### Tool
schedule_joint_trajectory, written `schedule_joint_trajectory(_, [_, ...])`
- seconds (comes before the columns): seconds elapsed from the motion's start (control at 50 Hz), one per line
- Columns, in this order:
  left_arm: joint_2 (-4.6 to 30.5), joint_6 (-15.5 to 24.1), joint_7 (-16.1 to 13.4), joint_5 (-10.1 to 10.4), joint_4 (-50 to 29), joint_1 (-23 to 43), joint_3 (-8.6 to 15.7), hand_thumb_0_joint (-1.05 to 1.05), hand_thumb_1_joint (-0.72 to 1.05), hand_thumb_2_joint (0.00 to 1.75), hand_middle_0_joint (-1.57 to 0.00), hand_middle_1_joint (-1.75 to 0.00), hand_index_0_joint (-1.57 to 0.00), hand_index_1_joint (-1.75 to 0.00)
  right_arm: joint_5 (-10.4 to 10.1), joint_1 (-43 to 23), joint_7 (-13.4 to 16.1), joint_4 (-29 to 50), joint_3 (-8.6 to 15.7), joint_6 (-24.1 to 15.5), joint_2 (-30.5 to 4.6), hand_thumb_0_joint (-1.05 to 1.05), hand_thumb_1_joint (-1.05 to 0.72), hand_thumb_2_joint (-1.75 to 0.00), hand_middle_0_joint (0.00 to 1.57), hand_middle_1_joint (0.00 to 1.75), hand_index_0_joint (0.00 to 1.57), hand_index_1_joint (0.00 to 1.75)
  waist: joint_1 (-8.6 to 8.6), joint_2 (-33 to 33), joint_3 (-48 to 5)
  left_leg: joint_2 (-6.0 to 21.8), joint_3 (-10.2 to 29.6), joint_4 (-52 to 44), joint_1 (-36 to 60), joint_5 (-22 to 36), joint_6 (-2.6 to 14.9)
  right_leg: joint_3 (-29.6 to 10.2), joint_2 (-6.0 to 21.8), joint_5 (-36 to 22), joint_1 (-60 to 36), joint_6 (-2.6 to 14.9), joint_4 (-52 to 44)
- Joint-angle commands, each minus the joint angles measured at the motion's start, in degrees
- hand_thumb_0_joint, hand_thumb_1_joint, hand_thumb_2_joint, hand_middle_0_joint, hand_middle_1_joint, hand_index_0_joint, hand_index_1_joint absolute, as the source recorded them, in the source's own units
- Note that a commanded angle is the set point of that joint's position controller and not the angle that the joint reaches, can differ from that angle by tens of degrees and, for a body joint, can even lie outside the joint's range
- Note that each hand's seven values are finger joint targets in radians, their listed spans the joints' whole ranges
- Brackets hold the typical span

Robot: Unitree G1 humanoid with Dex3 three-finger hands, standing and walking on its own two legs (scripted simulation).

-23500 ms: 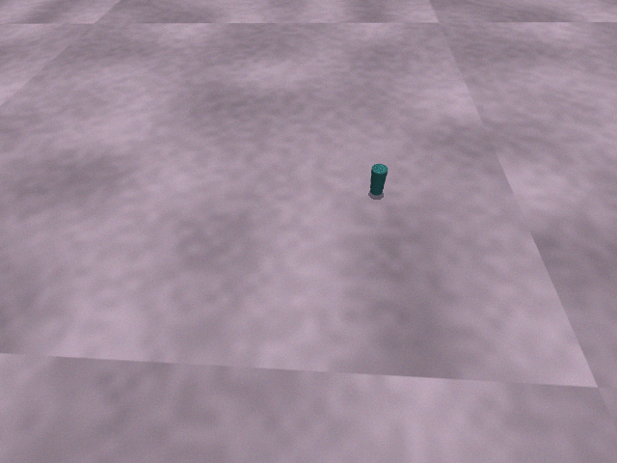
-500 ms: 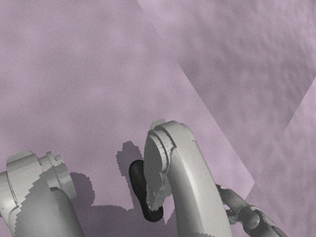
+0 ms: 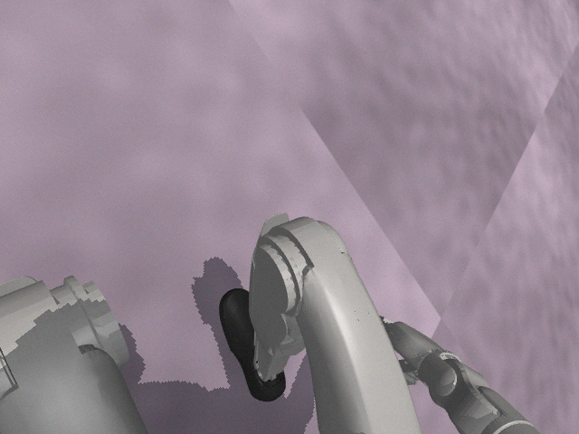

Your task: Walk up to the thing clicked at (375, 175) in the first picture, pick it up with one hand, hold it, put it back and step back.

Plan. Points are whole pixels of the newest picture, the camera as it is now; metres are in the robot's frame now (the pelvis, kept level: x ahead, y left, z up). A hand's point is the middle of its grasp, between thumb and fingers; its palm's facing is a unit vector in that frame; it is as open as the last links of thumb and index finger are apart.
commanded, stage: lower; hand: left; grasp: from the side
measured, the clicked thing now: out of the picture +0.44 +0.36 -0.21
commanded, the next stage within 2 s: loosen in 0.26 s
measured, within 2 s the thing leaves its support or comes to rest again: rests again in 1.36 s
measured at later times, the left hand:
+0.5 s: hand out of the picture +0.45 +0.36 -0.18, palm faces +0.54 -0.84 -0.05, open 9.9 cm
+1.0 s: hand out of the picture +0.45 +0.36 -0.17, palm faces +0.54 -0.84 -0.03, open 14.5 cm
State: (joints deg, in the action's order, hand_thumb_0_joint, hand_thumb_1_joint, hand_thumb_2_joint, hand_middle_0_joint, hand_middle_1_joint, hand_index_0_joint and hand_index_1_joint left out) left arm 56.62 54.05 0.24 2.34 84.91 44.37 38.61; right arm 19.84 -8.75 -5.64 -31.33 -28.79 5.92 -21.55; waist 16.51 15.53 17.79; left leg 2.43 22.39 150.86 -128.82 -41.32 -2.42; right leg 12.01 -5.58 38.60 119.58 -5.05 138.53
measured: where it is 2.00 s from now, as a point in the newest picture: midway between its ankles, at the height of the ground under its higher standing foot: (186, 404)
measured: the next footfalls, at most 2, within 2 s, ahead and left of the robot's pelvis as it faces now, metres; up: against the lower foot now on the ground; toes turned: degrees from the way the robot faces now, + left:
none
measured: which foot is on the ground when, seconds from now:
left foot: down 0.00-1.00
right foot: down 0.00-1.00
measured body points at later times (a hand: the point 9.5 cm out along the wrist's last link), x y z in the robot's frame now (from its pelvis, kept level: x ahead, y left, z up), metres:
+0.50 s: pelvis +0.00 +0.01 +0.00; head +0.25 +0.19 +0.32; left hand +0.41 +0.40 -0.17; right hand +0.16 -0.25 -0.04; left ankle +0.07 +0.13 -0.26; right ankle +0.13 -0.13 -0.26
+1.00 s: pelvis +0.00 +0.01 +0.00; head +0.25 +0.19 +0.32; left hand +0.42 +0.40 -0.16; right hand +0.16 -0.25 -0.03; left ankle +0.07 +0.13 -0.26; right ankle +0.13 -0.12 -0.26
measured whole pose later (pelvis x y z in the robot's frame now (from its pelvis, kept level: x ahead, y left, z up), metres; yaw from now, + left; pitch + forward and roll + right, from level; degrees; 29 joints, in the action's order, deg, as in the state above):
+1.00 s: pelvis +0.00 +0.01 +0.00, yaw -1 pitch +15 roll -18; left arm 58.8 57.1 0.0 4.1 87.8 45.5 36.2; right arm 20.2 -10.6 -5.1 -29.2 -31.3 7.0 -21.6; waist 16.7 16.2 17.8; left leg 3.2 23.2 151.0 -128.2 -41.5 -1.0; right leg 12.9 -6.2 37.8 118.1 -5.1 137.0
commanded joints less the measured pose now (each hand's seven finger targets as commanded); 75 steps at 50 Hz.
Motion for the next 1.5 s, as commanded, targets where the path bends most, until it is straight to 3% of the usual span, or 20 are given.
schedule_joint_trajectory(0.0, [15.6,6.4,-1.0,1.1,-10.9,14.6,0.4,0.0,0.16,1.23,-1.21,-1.4,-1.24,-1.38,0.4,3.9,1.1,-0.1,5.7,1.0,-20.4,0.0,-0.9,-0.9,0.2,0.3,0.2,0.3,5.71,-37.3,-36.4,4.5,-6.0,-17.2,27.4,12.7,0.68,7.5,-1.3,-14.6,-17.0,4.84,-9.5])
schedule_joint_trajectory(0.08, [17.0,6.8,-0.4,-0.5,-11.8,13.9,-1.0,0.0,0.2,1.23,-1.2,-1.39,-1.24,-1.37,0.8,3.4,1.4,-0.3,5.5,1.2,-20.1,0.0,-0.9,-0.9,0.2,0.3,0.2,0.3,5.59,-38.3,-36.5,4.6,-6.3,-16.5,27.7,13.9,0.69,7.2,-1.5,-16.1,-17.8,4.84,-9.3])
schedule_joint_trajectory(0.2, [16.1,7.1,-1.7,1.6,-9.5,13.2,0.6,0.0,0.13,1.22,-1.19,-1.38,-1.22,-1.36,0.7,3.2,1.2,0.4,4.9,1.2,-20.8,0.0,-0.9,-0.9,0.2,0.3,0.2,0.3,5.95,-36.4,-37.1,4.8,-5.1,-16.5,28.7,15.5,0.73,8.1,-1.7,-16.9,-18.3,4.67,-9.4])
schedule_joint_trajectory(0.32, [15.5,7.7,-1.7,0.0,-8.1,13.1,-1.7,0.0,0.23,1.26,-1.23,-1.41,-1.26,-1.4,1.0,2.0,1.3,0.9,4.5,1.6,-20.7,0.0,-0.89,-0.9,0.2,0.3,0.2,0.3,6.51,-37.0,-34.1,4.9,-4.9,-17.4,27.8,13.4,0.45,8.5,-1.7,-15.2,-17.0,4.76,-9.2])
schedule_joint_trajectory(0.36, [15.8,7.7,-1.6,-0.3,-7.7,12.7,-2.2,0.0,0.22,1.16,-1.26,-1.36,-1.3,-1.34,1.0,1.4,1.3,1.0,4.3,1.6,-20.5,0.0,-0.89,-0.89,0.2,0.3,0.2,0.3,6.29,-37.1,-33.6,4.9,-4.9,-17.1,27.6,13.4,0.56,8.3,-1.8,-15.2,-16.3,4.82,-9.2])
schedule_joint_trajectory(0.4, [15.3,7.9,-1.7,0.4,-8.2,13.0,-1.8,0.0,0.06,1.0,-1.14,-1.2,-1.18,-1.18,1.0,1.1,1.3,1.1,4.5,1.7,-20.7,0.0,-0.9,-0.89,0.2,0.3,0.2,0.3,6.43,-36.7,-33.2,5.0,-4.9,-17.2,27.4,12.6,0.59,8.2,-1.7,-14.6,-16.0,4.85,-9.5])
schedule_joint_trajectory(0.48, [14.9,8.5,-1.7,2.8,-7.8,13.1,-0.1,0.0,-0.05,0.75,-1.0,-1.02,-1.04,-0.98,0.8,1.6,1.3,1.4,4.1,1.5,-20.9,0.0,-0.9,-0.89,0.2,0.3,0.2,0.3,6.56,-34.9,-34.9,4.8,-4.8,-16.6,26.7,12.1,0.93,8.5,-2.0,-14.9,-18.2,4.46,-10.2])
schedule_joint_trajectory(0.52, [15.1,8.6,-1.5,2.7,-7.8,13.0,-0.5,0.0,-0.11,0.65,-0.95,-0.94,-0.99,-0.9,0.8,1.6,1.4,1.2,4.0,1.3,-20.6,0.0,-0.91,-0.89,0.2,0.3,0.2,0.3,6.19,-34.7,-34.6,4.8,-5.1,-16.4,25.9,12.4,1.06,8.1,-2.0,-15.3,-18.4,4.56,-10.2])
schedule_joint_trajectory(0.62, [16.2,8.8,-0.9,1.3,-9.5,13.6,-1.8,0.0,-0.22,0.5,-0.81,-0.75,-0.85,-0.72,0.9,1.0,1.7,0.9,4.2,1.4,-20.8,0.0,-0.91,-0.89,0.2,0.3,0.2,0.3,6.25,-37.4,-34.3,5.0,-4.9,-17.1,27.5,12.7,0.65,8.4,-2.0,-15.1,-16.7,4.94,-9.6])
schedule_joint_trajectory(0.72, [15.1,8.3,-1.1,2.0,-7.1,12.8,-1.5,0.0,-0.39,0.33,-0.5,-0.49,-0.52,-0.46,0.8,1.6,1.6,1.2,4.1,1.8,-21.1,0.0,-0.9,-0.89,0.2,0.3,0.2,0.3,6.71,-36.6,-33.9,5.1,-4.4,-17.5,27.7,12.6,0.55,8.9,-2.0,-14.8,-16.8,4.87,-9.6])
schedule_joint_trajectory(0.84, [13.9,7.1,-0.6,1.9,-5.0,12.4,-2.2,0.0,-0.49,0.27,-0.44,-0.41,-0.46,-0.4,0.6,1.2,1.6,1.8,4.1,2.2,-20.6,0.0,-0.91,-0.9,0.2,0.3,0.2,0.3,6.54,-34.1,-32.3,4.9,-4.8,-17.5,25.4,11.3,1.0,8.6,-2.0,-13.9,-16.7,4.8,-10.4])
schedule_joint_trajectory(0.98, [14.1,6.9,-0.5,2.4,-4.7,12.1,-1.8,0.0,-0.59,0.1,-0.19,-0.18,-0.22,-0.16,0.5,1.5,1.5,2.2,3.9,2.1,-20.3,0.0,-0.9,-0.9,0.2,0.3,0.2,0.3,6.16,-32.1,-33.5,4.8,-5.1,-16.7,24.1,11.2,1.53,8.3,-2.3,-14.5,-18.1,4.67,-11.0])
schedule_joint_trajectory(1.1, [17.3,7.4,-0.4,2.0,-7.3,12.8,-0.6,0.0,-0.58,0.12,-0.1,-0.14,-0.13,-0.13,0.3,1.2,1.8,2.4,4.0,2.2,-20.8,0.0,-0.88,-0.89,0.2,0.3,0.2,0.3,5.43,-36.0,-33.2,5.1,-4.9,-18.0,26.4,10.8,0.93,8.7,-2.2,-13.3,-16.5,5.01,-10.3])
schedule_joint_trajectory(1.14, [22.6,7.5,-0.2,1.5,-12.0,14.3,1.6,0.0,-0.59,0.1,-0.09,-0.12,-0.11,-0.1,0.1,1.8,2.1,2.0,4.1,2.5,-20.9,0.0,-0.88,-0.89,0.2,0.3,0.2,0.3,4.01,-38.4,-35.8,5.2,-5.6,-17.9,27.6,12.7,0.82,7.9,-2.0,-14.6,-18.1,5.11,-10.0])
schedule_joint_trajectory(1.26, [29.6,3.4,2.0,1.4,-21.0,16.6,6.2,0.0,-0.61,0.08,-0.08,-0.11,-0.1,-0.1,-1.2,4.0,2.7,1.6,5.8,3.4,-21.0,0.0,-0.9,-0.9,0.2,0.3,0.2,0.3,1.46,-45.9,-41.0,5.5,-6.1,-20.3,34.1,16.6,-0.17,6.7,-1.5,-15.2,-16.1,5.59,-9.5])
schedule_joint_trajectory(1.3, [30.1,0.4,3.9,1.4,-21.4,15.4,6.4,0.0,-0.61,0.06,-0.08,-0.11,-0.11,-0.09,-1.9,4.7,3.0,1.7,6.5,3.6,-20.4,0.0,-0.9,-0.9,0.2,0.3,0.2,0.3,0.52,-45.3,-41.8,5.1,-7.2,-20.3,32.2,16.0,0.3,5.8,-1.4,-15.4,-16.7,5.69,-10.1])
schedule_joint_trajectory(1.34, [24.5,-3.3,6.1,1.7,-17.8,13.5,3.1,0.0,-0.61,0.05,-0.07,-0.1,-0.1,-0.08,-2.9,6.4,3.2,0.6,7.2,3.9,-19.4,0.0,-0.9,-0.9,0.2,0.3,0.2,0.3,1.34,-42.7,-39.6,4.9,-7.6,-20.8,29.0,14.2,0.69,5.7,-1.3,-14.4,-15.5,5.6,-10.7])
schedule_joint_trajectory(1.4, [19.5,-8.6,9.2,2.6,-12.1,10.0,0.4,0.0,-0.61,0.02,-0.06,-0.09,-0.1,-0.06,-4.7,7.7,3.5,1.7,8.4,3.8,-19.2,0.0,-0.88,-0.89,0.2,0.3,0.2,0.3,2.22,-36.6,-35.9,4.6,-7.3,-21.8,24.2,11.2,1.46,6.4,-1.1,-12.0,-13.2,5.52,-11.9])
schedule_joint_trajectory(1.46, [17.5,-11.5,12.2,4.4,-12.0,9.6,0.3,0.0,-0.61,0.01,-0.05,-0.1,-0.1,-0.05,-5.9,9.3,3.7,2.4,9.5,3.7,-19.3,0.0,-0.85,-0.88,0.2,0.3,0.2,0.3,2.13,-30.4,-36.2,4.3,-7.2,-21.2,21.6,10.0,2.49,6.7,-1.1,-11.5,-14.0,5.17,-13.2])
schedule_joint_trajectory(1.48, [17.3,-11.7,12.9,5.1,-13.9,11.0,0.3,0.0,-0.53,0.01,-0.04,-0.02,-0.05,0.0,-6.3,9.5,3.7,2.2,9.7,3.5,-19.1,0.0,-0.82,-0.89,0.2,0.3,0.2,0.3,1.86,-30.5,-36.6,4.1,-7.0,-21.3,21.3,9.9,2.58,6.7,-1.0,-11.4,-13.7,5.27,-13.0])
